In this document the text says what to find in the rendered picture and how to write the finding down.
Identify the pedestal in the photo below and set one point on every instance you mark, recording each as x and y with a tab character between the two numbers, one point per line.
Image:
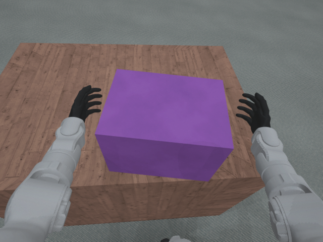
38	87

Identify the carton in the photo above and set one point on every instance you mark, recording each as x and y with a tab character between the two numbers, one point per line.
165	125

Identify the left robot hand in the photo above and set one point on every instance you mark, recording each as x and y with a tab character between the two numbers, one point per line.
80	106

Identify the right robot upper arm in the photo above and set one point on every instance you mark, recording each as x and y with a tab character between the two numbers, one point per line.
297	217

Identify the right robot hand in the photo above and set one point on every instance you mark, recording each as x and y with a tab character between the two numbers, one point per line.
259	114

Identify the robot left forearm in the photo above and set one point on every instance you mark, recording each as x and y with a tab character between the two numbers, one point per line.
61	159

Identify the robot right forearm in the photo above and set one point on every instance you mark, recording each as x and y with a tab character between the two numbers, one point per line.
273	166

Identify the left robot upper arm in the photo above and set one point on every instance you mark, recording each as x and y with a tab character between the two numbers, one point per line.
39	208

